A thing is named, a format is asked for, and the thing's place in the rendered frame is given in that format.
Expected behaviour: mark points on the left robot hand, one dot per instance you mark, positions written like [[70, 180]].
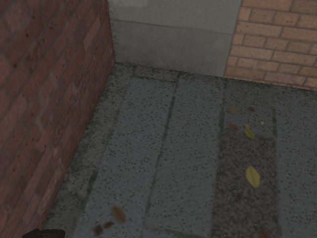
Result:
[[48, 233]]

